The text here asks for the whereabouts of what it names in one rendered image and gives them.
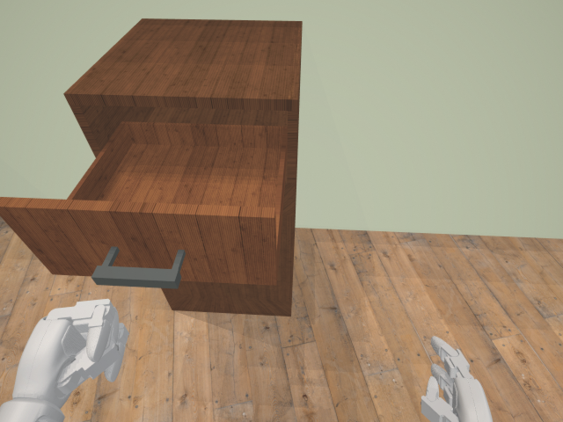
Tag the right robot hand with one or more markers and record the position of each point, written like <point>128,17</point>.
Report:
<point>465,397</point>

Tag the robot left forearm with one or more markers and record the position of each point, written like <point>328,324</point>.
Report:
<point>30,410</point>

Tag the left robot hand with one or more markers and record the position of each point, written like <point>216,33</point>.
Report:
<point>87,332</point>

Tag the handle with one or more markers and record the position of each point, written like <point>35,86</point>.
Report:
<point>109,275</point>

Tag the cabinet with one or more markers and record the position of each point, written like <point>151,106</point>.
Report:
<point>204,71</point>

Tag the drawer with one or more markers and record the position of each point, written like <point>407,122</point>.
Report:
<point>215,191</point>

